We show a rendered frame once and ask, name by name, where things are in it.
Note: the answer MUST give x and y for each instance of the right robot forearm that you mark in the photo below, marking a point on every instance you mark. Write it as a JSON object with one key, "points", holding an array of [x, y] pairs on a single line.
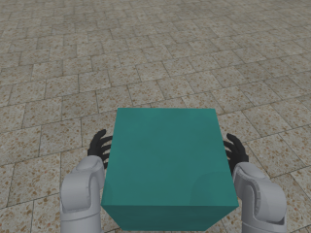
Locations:
{"points": [[264, 204]]}

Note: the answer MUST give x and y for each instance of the left robot forearm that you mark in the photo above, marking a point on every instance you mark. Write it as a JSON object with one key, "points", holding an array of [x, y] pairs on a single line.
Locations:
{"points": [[79, 197]]}

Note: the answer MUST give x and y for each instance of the robot right hand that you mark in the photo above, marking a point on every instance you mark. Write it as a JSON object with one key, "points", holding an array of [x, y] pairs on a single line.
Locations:
{"points": [[237, 153]]}

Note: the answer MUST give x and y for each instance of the carton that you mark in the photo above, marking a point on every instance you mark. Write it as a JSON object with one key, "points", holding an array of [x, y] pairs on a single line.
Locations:
{"points": [[167, 170]]}

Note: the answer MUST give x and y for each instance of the robot left hand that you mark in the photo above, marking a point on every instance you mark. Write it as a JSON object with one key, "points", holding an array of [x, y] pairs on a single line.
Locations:
{"points": [[95, 146]]}

